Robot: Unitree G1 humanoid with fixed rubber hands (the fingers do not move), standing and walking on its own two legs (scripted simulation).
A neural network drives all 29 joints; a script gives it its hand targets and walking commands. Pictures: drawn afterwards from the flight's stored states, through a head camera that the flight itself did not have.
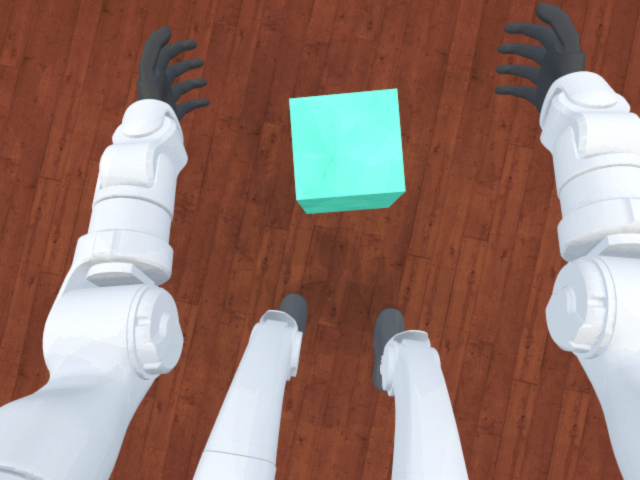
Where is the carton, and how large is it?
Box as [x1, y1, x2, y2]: [289, 89, 405, 213]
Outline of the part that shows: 396,89 289,99 296,199 306,213 388,207 405,190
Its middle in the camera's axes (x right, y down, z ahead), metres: +0.06 -0.18 +0.87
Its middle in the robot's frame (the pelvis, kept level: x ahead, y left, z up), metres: +0.56 +0.04 -0.54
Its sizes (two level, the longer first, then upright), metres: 0.210 0.200 0.250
